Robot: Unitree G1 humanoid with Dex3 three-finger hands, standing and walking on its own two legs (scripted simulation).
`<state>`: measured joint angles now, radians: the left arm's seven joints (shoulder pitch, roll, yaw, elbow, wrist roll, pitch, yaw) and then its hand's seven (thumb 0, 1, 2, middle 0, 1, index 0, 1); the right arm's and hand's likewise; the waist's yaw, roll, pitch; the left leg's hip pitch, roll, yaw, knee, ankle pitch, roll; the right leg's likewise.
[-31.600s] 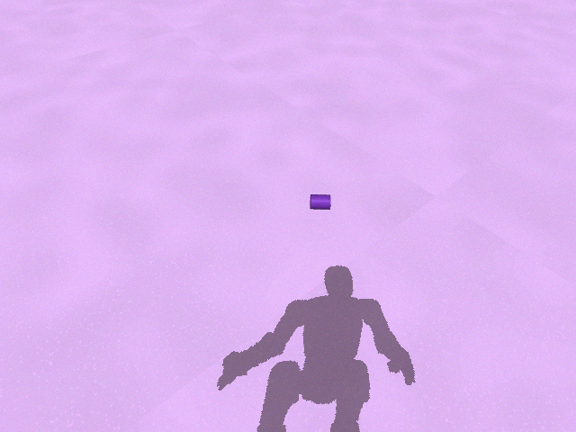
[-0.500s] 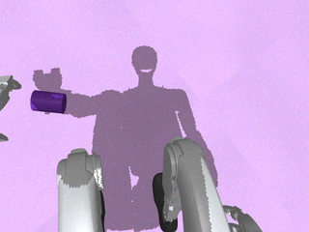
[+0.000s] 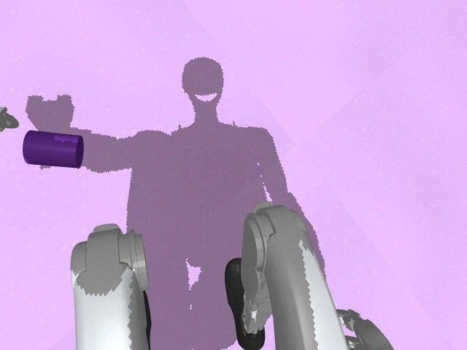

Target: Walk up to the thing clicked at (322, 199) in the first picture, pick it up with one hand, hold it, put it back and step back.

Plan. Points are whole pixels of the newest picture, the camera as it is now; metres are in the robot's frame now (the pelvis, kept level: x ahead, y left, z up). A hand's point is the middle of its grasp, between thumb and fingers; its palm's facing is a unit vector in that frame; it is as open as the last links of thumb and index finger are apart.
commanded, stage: rise first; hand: left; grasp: from above
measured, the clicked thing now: (55, 149) +0.50 +0.29 -0.30
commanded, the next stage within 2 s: approach in 1.90 s
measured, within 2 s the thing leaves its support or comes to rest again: neither
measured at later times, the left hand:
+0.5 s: hand out of the picture +0.43 +0.34 -0.16, palm faces -0.48 -0.06 -0.87, open 13.2 cm
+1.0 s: hand out of the picture +0.45 +0.33 -0.16, palm faces -0.48 -0.01 -0.88, open 13.1 cm
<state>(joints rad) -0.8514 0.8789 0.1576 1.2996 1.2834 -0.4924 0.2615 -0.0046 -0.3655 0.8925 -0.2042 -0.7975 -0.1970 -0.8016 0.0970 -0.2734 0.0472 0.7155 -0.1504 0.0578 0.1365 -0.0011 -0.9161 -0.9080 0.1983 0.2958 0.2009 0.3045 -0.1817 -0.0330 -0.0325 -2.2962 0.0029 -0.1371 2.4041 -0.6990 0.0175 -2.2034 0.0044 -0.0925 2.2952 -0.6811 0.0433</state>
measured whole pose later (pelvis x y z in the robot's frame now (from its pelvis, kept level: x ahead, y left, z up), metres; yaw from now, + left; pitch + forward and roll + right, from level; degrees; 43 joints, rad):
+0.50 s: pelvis +0.00 +0.00 -0.01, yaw +0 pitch +33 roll -10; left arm -0.89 0.90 0.14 1.34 1.33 -0.49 0.29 0.00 -0.33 0.85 -0.24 -0.79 -0.24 -0.79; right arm 0.11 -0.27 0.06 0.72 -0.16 0.06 0.14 0.00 -0.93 -0.91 0.20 0.30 0.20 0.30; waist -0.21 -0.04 -0.03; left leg -2.31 0.00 -0.15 2.42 -0.69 0.01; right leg -2.22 0.01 -0.10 2.31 -0.67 0.04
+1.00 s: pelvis +0.00 +0.00 -0.01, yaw +0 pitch +33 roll -10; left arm -0.94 0.90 0.11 1.37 1.37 -0.47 0.30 0.00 -0.32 0.84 -0.25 -0.81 -0.25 -0.81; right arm 0.13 -0.26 0.08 0.72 -0.16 0.05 0.13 0.00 -0.93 -0.91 0.20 0.30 0.20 0.30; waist -0.23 -0.03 -0.03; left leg -2.32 0.00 -0.15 2.42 -0.69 0.01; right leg -2.22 0.01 -0.10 2.31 -0.67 0.04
